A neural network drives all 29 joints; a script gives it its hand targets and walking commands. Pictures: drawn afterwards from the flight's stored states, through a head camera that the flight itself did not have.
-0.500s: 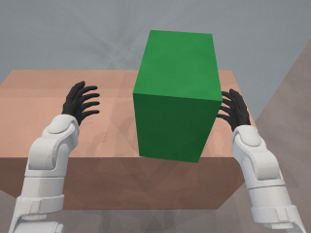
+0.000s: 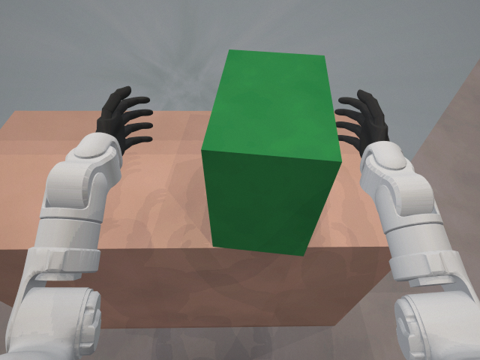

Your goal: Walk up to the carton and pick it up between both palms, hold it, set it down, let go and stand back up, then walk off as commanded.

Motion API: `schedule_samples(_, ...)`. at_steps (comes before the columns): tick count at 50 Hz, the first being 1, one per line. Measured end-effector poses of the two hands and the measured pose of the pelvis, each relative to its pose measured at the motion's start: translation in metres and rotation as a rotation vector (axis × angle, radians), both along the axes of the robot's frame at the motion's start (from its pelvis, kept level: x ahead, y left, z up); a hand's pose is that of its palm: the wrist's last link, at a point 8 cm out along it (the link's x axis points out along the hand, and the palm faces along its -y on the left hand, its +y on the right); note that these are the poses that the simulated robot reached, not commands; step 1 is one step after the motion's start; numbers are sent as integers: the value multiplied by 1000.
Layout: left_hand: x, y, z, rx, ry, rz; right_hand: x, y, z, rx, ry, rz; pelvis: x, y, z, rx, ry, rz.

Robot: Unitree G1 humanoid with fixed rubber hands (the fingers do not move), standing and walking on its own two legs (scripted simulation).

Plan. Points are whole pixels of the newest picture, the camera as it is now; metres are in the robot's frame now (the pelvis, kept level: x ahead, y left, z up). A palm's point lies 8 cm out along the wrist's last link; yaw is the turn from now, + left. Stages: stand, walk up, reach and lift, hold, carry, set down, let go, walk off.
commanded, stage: reach and lift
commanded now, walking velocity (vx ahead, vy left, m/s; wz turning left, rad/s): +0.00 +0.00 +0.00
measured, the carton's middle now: (266, 154) +0.51 -0.03 +0.04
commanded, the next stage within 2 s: none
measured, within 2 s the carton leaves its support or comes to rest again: leaves its support in 1.84 s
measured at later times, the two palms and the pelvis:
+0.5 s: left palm (125, 156) +0.41 +0.22 +0.13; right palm (356, 173) +0.41 -0.17 +0.10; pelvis +0.00 +0.00 +0.00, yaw +1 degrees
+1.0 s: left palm (149, 177) +0.41 +0.19 +0.07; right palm (346, 186) +0.41 -0.17 +0.06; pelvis +0.01 +0.00 +0.00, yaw +1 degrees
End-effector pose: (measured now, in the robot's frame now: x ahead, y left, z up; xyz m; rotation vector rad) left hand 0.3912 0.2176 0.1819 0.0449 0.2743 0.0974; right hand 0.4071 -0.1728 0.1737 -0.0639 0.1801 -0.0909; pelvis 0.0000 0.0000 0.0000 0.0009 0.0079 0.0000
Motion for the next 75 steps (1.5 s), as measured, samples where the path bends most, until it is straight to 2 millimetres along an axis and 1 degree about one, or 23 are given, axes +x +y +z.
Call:
schedule_samples(3, 5, 0, 3, -1, -10, -2, 5, 0, -4, 1, 29, -6, 1, 0, 0, -1, 4, 2)
schedule_samples(7, 6, 0, 3, 3, -24, -7, 7, 1, -10, 9, 39, -7, 2, 1, 0, -4, 9, 6)
schedule_samples(9, 9, 3, -3, -8, -13, -1, 7, -1, -16, 9, 55, -17, 2, 1, 0, -4, 9, 6)
schedule_samples(15, 10, 11, -32, -25, 52, 26, 5, -6, -37, 9, 102, -35, 2, 1, 1, -6, 16, 9)
schedule_samples(22, 16, 2, -36, -35, -26, 5, 2, -2, -58, 34, 104, -33, 1, 0, 0, -6, 49, 13)
schedule_samples(23, 17, 1, -40, -43, -26, 3, 1, -1, -62, 39, 110, -34, 1, 0, 0, -6, 52, 13)
schedule_samples(25, 17, 1, -54, -61, -2, 7, 0, 1, -70, 51, 126, -34, 2, 0, 0, -6, 54, 13)
schedule_samples(30, 13, 0, -101, -83, 94, 32, -1, 4, -91, 69, 134, -46, 2, 1, 0, -7, 86, 14)
schedule_samples(32, 13, -5, -111, -88, 90, 29, 1, 4, -96, 72, 120, -48, 2, 1, -1, -8, 116, 14)
schedule_samples(34, 15, -11, -116, -89, 62, 15, 3, 4, -99, 76, 100, -50, 3, 1, -1, -8, 153, 14)
schedule_samples(37, 18, -21, -119, -100, 25, 0, 4, 4, -104, 81, 83, -54, 3, 1, -2, -9, 178, 13)
schedule_samples(42, 23, -31, -117, -102, -4, -17, 5, 4, -111, 87, 94, -56, 6, 1, -2, -9, 204, 13)
schedule_samples(51, 23, -23, -113, -95, -20, 17, 3, 5, -111, 96, 81, -63, 8, 1, -2, -8, 200, 12)
schedule_samples(54, 22, -24, -114, -96, -26, 16, 2, 8, -112, 102, 82, -62, 7, 1, -2, -8, 199, 12)
schedule_samples(59, 22, -40, -114, -98, -50, -13, 1, 18, -111, 86, 72, -46, 7, 2, -2, -8, 199, 11)
schedule_samples(64, 19, -61, -125, -112, -39, -34, 0, 36, -113, 81, 56, -37, 8, 2, -2, -8, 197, 10)
schedule_samples(70, 18, -60, -125, -86, -49, -8, -3, 39, -114, 63, 36, -77, 12, 1, -2, -7, 183, 9)
schedule_samples(75, 16, -58, -125, -91, -46, 9, -11, 44, -116, 89, 29, -108, 18, 1, -1, -6, 150, 10)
